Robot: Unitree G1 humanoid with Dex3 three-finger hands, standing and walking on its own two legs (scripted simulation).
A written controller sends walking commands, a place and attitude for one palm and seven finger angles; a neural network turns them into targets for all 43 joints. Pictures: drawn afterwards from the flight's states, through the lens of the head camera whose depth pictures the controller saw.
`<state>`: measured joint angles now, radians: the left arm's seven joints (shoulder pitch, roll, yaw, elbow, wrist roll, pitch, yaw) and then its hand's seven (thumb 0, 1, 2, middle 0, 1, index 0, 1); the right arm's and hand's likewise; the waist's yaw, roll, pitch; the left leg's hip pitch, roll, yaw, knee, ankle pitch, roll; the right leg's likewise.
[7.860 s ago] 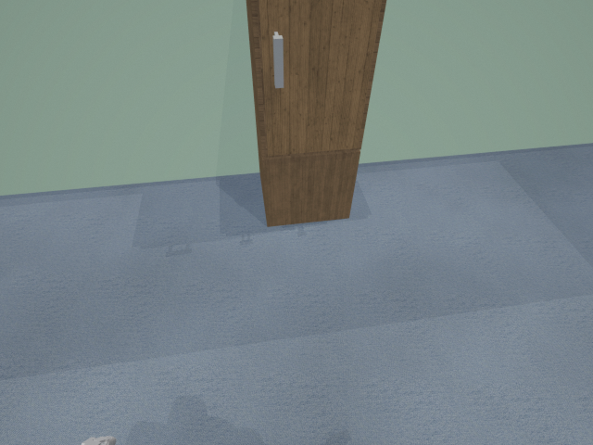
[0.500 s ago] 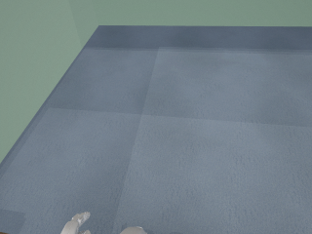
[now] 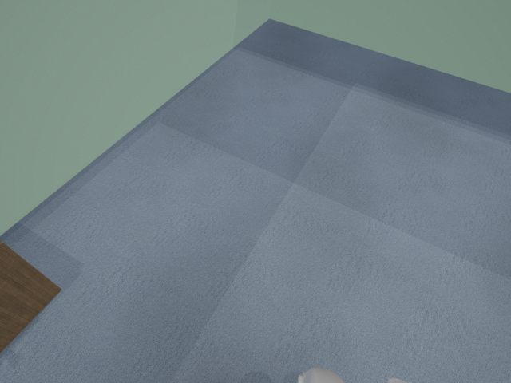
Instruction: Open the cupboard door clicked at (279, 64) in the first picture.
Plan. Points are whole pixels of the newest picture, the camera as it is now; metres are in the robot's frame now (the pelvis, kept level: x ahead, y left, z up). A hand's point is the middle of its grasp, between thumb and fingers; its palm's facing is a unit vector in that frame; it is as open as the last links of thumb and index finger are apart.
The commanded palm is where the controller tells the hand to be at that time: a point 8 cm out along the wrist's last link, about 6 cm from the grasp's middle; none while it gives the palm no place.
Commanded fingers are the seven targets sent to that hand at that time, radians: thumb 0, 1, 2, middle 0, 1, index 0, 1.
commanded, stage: turn to face it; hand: left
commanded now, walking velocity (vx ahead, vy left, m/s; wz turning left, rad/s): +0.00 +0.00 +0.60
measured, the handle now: out of the picture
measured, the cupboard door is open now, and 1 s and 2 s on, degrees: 0 0 0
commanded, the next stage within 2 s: take the last steps up to it in 1.80 s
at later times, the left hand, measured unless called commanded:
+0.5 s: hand out of the picture +0.02 +0.15 -0.14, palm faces +0.32 -0.90 -0.28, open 7.4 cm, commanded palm none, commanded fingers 0.00 0.90 0.90 -0.20 -0.30 -0.20 -0.30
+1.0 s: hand out of the picture -0.10 +0.21 -0.16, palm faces +0.63 -0.73 -0.26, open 7.4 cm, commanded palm none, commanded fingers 0.00 0.90 0.90 -0.20 -0.30 -0.20 -0.30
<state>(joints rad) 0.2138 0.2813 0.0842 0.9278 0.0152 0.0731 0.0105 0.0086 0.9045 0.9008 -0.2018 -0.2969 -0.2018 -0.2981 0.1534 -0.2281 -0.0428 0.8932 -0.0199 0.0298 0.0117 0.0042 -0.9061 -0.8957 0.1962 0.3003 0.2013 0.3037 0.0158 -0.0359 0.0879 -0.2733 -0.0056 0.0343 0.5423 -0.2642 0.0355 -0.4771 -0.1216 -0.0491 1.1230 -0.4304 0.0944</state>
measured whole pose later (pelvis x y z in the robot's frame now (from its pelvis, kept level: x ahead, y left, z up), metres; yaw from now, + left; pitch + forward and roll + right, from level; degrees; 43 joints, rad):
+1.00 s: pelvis -0.03 -0.02 +0.01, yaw +37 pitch +0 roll -1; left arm 0.19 0.28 0.08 0.90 0.01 0.06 0.01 0.01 0.90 0.90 -0.20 -0.30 -0.20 -0.30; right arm 0.16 -0.22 -0.04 0.90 -0.02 0.03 0.01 0.00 -0.90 -0.90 0.20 0.30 0.20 0.30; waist 0.01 -0.02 0.07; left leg -0.24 -0.03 -0.05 0.48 -0.23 0.04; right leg -0.47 -0.09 -0.02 1.04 -0.41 0.11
